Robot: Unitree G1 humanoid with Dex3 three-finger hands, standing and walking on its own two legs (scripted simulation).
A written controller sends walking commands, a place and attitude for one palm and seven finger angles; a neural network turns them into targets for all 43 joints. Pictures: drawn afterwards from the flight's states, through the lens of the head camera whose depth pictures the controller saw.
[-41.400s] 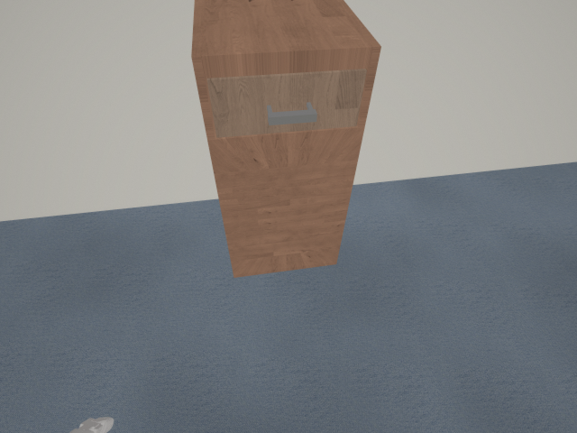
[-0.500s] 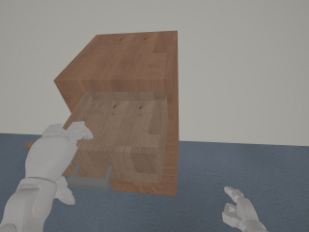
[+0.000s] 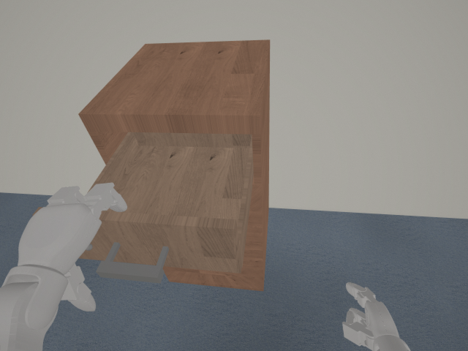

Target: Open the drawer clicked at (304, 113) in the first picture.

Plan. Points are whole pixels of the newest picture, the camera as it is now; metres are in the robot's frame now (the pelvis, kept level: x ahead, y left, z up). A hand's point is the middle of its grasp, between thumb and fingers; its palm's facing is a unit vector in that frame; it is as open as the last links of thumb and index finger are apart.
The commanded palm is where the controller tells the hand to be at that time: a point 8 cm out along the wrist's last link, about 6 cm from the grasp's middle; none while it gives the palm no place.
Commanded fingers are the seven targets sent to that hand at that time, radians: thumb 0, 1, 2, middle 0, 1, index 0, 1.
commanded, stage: draw the hand back to the body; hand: left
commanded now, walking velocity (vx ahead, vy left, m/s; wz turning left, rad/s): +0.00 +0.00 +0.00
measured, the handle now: (135, 260) +0.26 +0.25 +0.00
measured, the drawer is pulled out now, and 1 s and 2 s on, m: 0.26 0.26 0.26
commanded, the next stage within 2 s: step back with the hand held close in 1.34 s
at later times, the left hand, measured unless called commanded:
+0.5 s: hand (101, 236) +0.21 +0.22 +0.16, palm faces +0.29 -0.83 -0.47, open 13.6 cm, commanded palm +0.16 +0.26 +0.19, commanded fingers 0.00 -0.19 0.44 -0.28 -1.00 -0.28 -1.00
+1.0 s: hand (93, 233) +0.21 +0.23 +0.17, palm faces +0.37 -0.83 -0.41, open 9.8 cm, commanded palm +0.16 +0.27 +0.19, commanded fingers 0.00 0.69 0.81 -0.22 -0.44 -0.22 -0.44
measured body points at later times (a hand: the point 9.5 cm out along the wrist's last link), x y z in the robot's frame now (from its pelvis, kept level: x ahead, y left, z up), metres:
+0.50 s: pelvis +0.01 +0.01 +0.00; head +0.01 -0.01 +0.45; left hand +0.19 +0.26 +0.19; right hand +0.23 -0.18 -0.07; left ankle +0.04 +0.11 -0.74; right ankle -0.03 -0.09 -0.74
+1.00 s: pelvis +0.02 -0.01 +0.01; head +0.01 -0.04 +0.45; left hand +0.18 +0.27 +0.19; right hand +0.21 -0.24 -0.08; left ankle +0.04 +0.11 -0.74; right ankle -0.03 -0.09 -0.74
